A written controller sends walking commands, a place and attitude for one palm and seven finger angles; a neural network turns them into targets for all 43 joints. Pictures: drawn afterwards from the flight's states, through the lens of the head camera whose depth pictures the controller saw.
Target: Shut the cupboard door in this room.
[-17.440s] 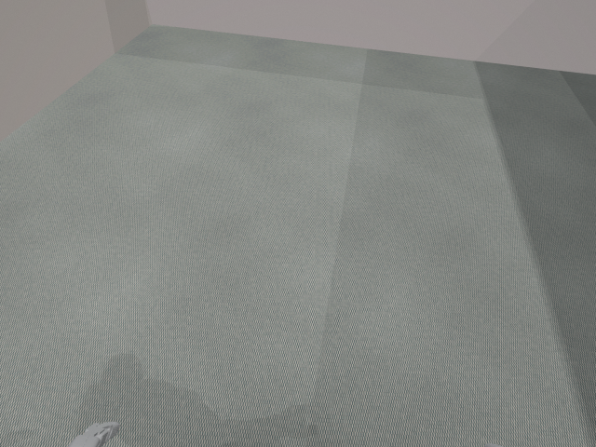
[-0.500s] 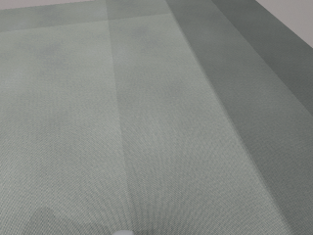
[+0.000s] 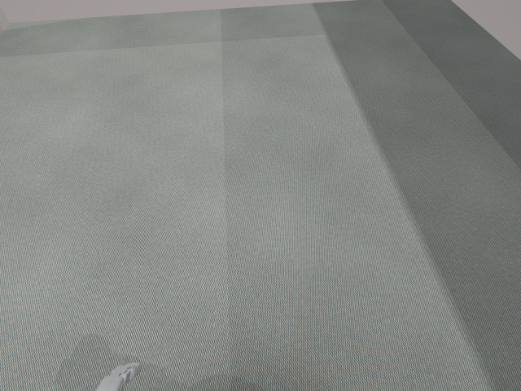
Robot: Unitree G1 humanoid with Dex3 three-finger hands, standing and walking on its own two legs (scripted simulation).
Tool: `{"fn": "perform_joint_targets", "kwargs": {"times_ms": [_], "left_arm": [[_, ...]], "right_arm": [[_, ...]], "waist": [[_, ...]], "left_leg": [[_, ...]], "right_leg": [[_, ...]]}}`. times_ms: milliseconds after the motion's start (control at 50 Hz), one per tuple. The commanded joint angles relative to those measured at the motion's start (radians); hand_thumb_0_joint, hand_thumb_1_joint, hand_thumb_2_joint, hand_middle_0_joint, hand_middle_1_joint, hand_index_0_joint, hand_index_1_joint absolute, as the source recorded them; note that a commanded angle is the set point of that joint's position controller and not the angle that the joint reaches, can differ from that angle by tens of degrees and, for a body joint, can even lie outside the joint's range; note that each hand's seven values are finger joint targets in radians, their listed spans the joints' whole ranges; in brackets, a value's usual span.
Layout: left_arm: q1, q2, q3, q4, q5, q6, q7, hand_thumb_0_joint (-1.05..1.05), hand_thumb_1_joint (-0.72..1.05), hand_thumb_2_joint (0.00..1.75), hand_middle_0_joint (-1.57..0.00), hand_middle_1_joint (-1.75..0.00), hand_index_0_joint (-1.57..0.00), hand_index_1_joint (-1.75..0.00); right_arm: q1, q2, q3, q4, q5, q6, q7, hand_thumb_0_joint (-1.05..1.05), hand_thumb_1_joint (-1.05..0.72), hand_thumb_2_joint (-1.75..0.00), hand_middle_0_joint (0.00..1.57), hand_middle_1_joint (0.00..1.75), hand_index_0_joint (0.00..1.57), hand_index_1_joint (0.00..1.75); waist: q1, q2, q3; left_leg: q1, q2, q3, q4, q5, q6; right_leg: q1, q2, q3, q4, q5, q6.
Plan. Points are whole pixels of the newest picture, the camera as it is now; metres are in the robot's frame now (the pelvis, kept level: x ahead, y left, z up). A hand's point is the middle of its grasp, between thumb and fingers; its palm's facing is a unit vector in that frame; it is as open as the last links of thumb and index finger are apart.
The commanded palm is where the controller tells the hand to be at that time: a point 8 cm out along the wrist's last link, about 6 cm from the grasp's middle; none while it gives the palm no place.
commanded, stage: turn or walk to find it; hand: left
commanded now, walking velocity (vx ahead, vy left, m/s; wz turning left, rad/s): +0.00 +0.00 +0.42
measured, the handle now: out of the picture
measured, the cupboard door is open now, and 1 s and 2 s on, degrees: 96 96 96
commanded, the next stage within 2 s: stand and wait in 1.00 s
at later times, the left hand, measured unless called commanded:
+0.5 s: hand out of the picture -0.05 +0.20 -0.17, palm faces +0.30 -0.92 -0.24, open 7.4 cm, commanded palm none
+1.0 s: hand out of the picture -0.01 +0.20 -0.15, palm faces +0.41 -0.86 -0.28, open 7.4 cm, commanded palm none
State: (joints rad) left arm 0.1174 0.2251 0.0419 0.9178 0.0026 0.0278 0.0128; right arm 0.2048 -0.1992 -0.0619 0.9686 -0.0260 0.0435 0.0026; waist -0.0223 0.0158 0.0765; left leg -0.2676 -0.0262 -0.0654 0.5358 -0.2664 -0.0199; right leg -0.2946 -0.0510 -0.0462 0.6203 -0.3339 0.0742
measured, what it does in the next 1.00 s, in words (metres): steps on the spot, turning left: left foot, then right foot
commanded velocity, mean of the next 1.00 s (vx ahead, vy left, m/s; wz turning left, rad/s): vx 0.00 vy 0.00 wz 0.41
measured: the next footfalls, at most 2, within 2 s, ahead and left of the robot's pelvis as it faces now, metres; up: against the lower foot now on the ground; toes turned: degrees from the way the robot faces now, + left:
left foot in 0.50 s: -0.05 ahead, +0.12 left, +0.00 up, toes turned +20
right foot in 0.98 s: +0.05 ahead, -0.10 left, +0.00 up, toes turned +21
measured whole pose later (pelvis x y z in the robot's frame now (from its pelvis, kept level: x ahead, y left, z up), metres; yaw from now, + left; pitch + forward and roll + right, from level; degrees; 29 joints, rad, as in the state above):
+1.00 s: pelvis -0.04 -0.03 +0.00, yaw +25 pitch +0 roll +1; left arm 0.11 0.20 0.04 0.92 0.00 0.02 0.02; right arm 0.22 -0.21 -0.07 0.98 -0.02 0.05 0.00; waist -0.03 0.04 0.08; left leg -0.29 -0.03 -0.09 0.57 -0.28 -0.02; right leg -0.27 -0.03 -0.06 0.58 -0.30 0.04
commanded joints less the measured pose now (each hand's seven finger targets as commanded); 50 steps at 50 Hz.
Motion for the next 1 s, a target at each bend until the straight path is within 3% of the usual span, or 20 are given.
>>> {"fn": "perform_joint_targets", "kwargs": {"times_ms": [0,20,40,80,160,360,400,440,460,480,500,520,580,640,760,840,920,940,960,980], "left_arm": [[0.188,0.251,0.064,-0.025,0.024,-0.040,0.020,0.00,0.90,0.90,-0.20,-0.30,-0.20,-0.30],[0.180,0.236,0.055,-0.035,0.016,-0.034,0.021,0.00,0.90,0.90,-0.20,-0.30,-0.20,-0.30],[0.112,0.191,0.059,-0.045,0.013,-0.037,0.029,0.00,0.90,0.90,-0.20,-0.30,-0.20,-0.30],[0.016,0.146,0.040,-0.074,0.012,-0.034,0.022,0.00,0.90,0.90,-0.20,-0.30,-0.20,-0.30],[0.038,0.123,0.033,-0.067,0.015,-0.043,0.021,0.00,0.90,0.90,-0.20,-0.30,-0.20,-0.30],[0.179,0.186,0.055,0.005,0.030,-0.034,0.020,0.00,0.90,0.90,-0.20,-0.30,-0.20,-0.30],[0.161,0.194,0.058,0.011,0.029,-0.030,0.018,0.00,0.90,0.90,-0.20,-0.30,-0.20,-0.30],[0.133,0.189,0.058,0.015,0.021,-0.025,0.016,0.00,0.90,0.90,-0.20,-0.30,-0.20,-0.30],[0.134,0.170,0.055,0.009,0.013,-0.018,0.014,0.00,0.90,0.90,-0.20,-0.30,-0.20,-0.30],[0.143,0.119,0.047,-0.012,0.004,-0.010,0.011,0.00,0.90,0.90,-0.20,-0.30,-0.20,-0.30],[0.085,0.068,0.024,-0.047,0.009,-0.003,0.009,0.00,0.90,0.90,-0.20,-0.30,-0.20,-0.30],[0.056,0.094,0.028,-0.050,0.013,0.006,0.010,0.00,0.90,0.90,-0.20,-0.30,-0.20,-0.30],[0.050,0.102,0.038,-0.008,0.015,0.012,0.001,0.00,0.90,0.90,-0.20,-0.30,-0.20,-0.30],[0.083,0.099,0.035,0.011,0.011,0.004,-0.004,0.00,0.90,0.90,-0.20,-0.30,-0.20,-0.30],[0.018,0.084,0.028,-0.027,0.008,0.003,0.004,0.00,0.90,0.90,-0.20,-0.30,-0.20,-0.30],[-0.006,0.073,0.023,-0.045,0.003,-0.001,0.006,0.00,0.90,0.90,-0.20,-0.30,-0.20,-0.30],[0.102,0.080,0.028,-0.022,-0.002,-0.016,0.008,0.00,0.90,0.90,-0.20,-0.30,-0.20,-0.30],[0.141,0.108,0.033,-0.011,0.002,-0.026,0.010,0.00,0.90,0.90,-0.20,-0.30,-0.20,-0.30],[0.173,0.185,0.050,-0.007,0.018,-0.039,0.019,0.00,0.90,0.90,-0.20,-0.30,-0.20,-0.30],[0.185,0.248,0.058,-0.016,0.022,-0.038,0.022,0.00,0.90,0.90,-0.20,-0.30,-0.20,-0.30]], "right_arm": [[-0.029,-0.083,-0.028,-0.116,0.016,-0.023,-0.006,0.00,-0.90,-0.90,0.20,0.30,0.20,0.30],[-0.046,-0.128,-0.039,-0.115,0.011,-0.011,-0.007,0.00,-0.90,-0.90,0.20,0.30,0.20,0.30],[-0.014,-0.132,-0.045,-0.090,0.006,0.006,-0.006,0.00,-0.90,-0.90,0.20,0.30,0.20,0.30],[0.024,-0.124,-0.047,-0.045,0.001,0.014,0.007,0.00,-0.90,-0.90,0.20,0.30,0.20,0.30],[0.062,-0.104,-0.040,-0.021,0.003,0.018,0.016,0.00,-0.90,-0.90,0.20,0.30,0.20,0.30],[-0.070,-0.075,-0.010,-0.053,0.018,-0.002,0.009,0.00,-0.90,-0.90,0.20,0.30,0.20,0.30],[-0.040,-0.077,-0.008,-0.050,0.020,-0.008,0.006,0.00,-0.90,-0.90,0.20,0.30,0.20,0.30],[0.012,-0.087,-0.009,-0.037,0.019,-0.017,0.006,0.00,-0.90,-0.90,0.20,0.30,0.20,0.30],[0.043,-0.115,-0.016,-0.028,0.018,-0.026,0.007,0.00,-0.90,-0.90,0.20,0.30,0.20,0.30],[0.069,-0.204,-0.034,-0.031,0.009,-0.036,0.004,0.00,-0.90,-0.90,0.20,0.30,0.20,0.30],[0.103,-0.274,-0.050,-0.027,0.008,-0.030,-0.005,0.00,-0.90,-0.90,0.20,0.30,0.20,0.30],[0.096,-0.272,-0.046,-0.022,0.004,-0.022,-0.007,0.00,-0.90,-0.90,0.20,0.30,0.20,0.30],[-0.025,-0.198,-0.023,-0.046,0.004,-0.030,-0.026,0.00,-0.90,-0.90,0.20,0.30,0.20,0.30],[-0.019,-0.190,-0.020,-0.052,0.010,-0.040,-0.025,0.00,-0.90,-0.90,0.20,0.30,0.20,0.30],[0.042,-0.194,-0.033,-0.046,0.005,-0.038,-0.022,0.00,-0.90,-0.90,0.20,0.30,0.20,0.30],[0.032,-0.195,-0.040,-0.052,-0.001,-0.029,-0.020,0.00,-0.90,-0.90,0.20,0.30,0.20,0.30],[-0.019,-0.194,-0.045,-0.068,0.004,-0.023,-0.016,0.00,-0.90,-0.90,0.20,0.30,0.20,0.30],[-0.015,-0.171,-0.043,-0.071,0.011,-0.024,-0.013,0.00,-0.90,-0.90,0.20,0.30,0.20,0.30],[0.009,-0.102,-0.034,-0.081,0.020,-0.026,-0.007,0.00,-0.90,-0.90,0.20,0.30,0.20,0.30],[-0.024,-0.089,-0.032,-0.109,0.016,-0.021,-0.009,0.00,-0.90,-0.90,0.20,0.30,0.20,0.30]], "waist": [[0.088,-0.325,-0.149],[0.087,-0.216,-0.131],[0.053,-0.265,-0.099],[0.008,-0.161,-0.030],[0.004,-0.191,-0.038],[0.082,-0.205,-0.098],[0.063,-0.208,-0.121],[0.026,-0.180,-0.140],[0.003,-0.089,-0.157],[-0.015,0.158,-0.168],[-0.040,0.310,-0.123],[-0.039,0.203,-0.111],[0.006,0.203,-0.042],[0.020,0.125,-0.080],[-0.010,0.130,-0.107],[-0.014,0.155,-0.098],[0.043,0.148,-0.133],[0.060,0.074,-0.147],[0.070,-0.163,-0.181],[0.087,-0.325,-0.132]], "left_leg": [[-0.322,-0.039,0.021,0.349,-0.327,-0.012],[-0.280,0.000,-0.026,0.517,-0.340,-0.002],[-0.276,0.025,-0.059,0.611,-0.280,-0.002],[-0.279,0.045,-0.022,0.706,-0.160,-0.015],[-0.272,0.060,0.021,0.688,-0.070,-0.045],[-0.152,0.066,0.118,0.263,-0.224,-0.042],[-0.095,0.057,0.140,0.166,-0.188,-0.033],[0.030,0.059,0.151,-0.012,-0.040,-0.022],[0.149,0.078,0.121,-0.132,0.089,-0.008],[0.263,0.270,-0.145,-0.212,0.254,0.068],[0.248,0.428,-0.310,-0.239,0.539,0.175],[0.184,0.450,-0.248,-0.222,0.486,0.224],[0.133,0.302,-0.143,-0.214,0.481,0.173],[0.188,0.258,-0.083,-0.188,0.587,0.160],[0.234,0.268,-0.162,-0.169,0.613,0.190],[0.163,0.258,-0.211,-0.149,0.579,0.190],[0.036,0.202,-0.223,-0.078,0.459,0.143],[-0.048,0.155,-0.199,-0.018,0.324,0.099],[-0.226,0.045,-0.082,0.148,0.016,0.029],[-0.315,-0.042,0.007,0.364,-0.342,-0.012]], "right_leg": [[0.331,-0.423,0.374,-0.310,0.377,-0.175],[0.193,-0.444,0.334,-0.318,0.365,-0.236],[0.114,-0.402,0.294,-0.357,0.225,-0.223],[0.064,-0.299,0.169,-0.348,0.139,-0.182],[0.096,-0.257,0.042,-0.340,0.188,-0.157],[0.230,-0.328,0.023,-0.241,0.477,-0.225],[0.227,-0.326,0.003,-0.205,0.492,-0.213],[0.167,-0.306,-0.050,-0.127,0.428,-0.160],[0.080,-0.271,-0.093,-0.037,0.352,-0.109],[-0.122,-0.154,-0.151,0.147,0.069,-0.038],[-0.266,-0.069,-0.113,0.311,-0.309,0.002],[-0.231,-0.082,-0.043,0.403,-0.293,-0.016],[-0.267,-0.076,0.014,0.490,-0.122,-0.004],[-0.250,-0.058,0.006,0.490,-0.069,0.010],[-0.236,-0.039,0.021,0.370,-0.104,0.024],[-0.136,-0.011,0.010,0.202,-0.131,0.012],[0.094,0.016,-0.016,-0.099,0.064,-0.003],[0.219,-0.019,0.010,-0.235,0.173,-0.009],[0.378,-0.233,0.200,-0.305,0.229,-0.066],[0.300,-0.432,0.386,-0.324,0.381,-0.179]]}}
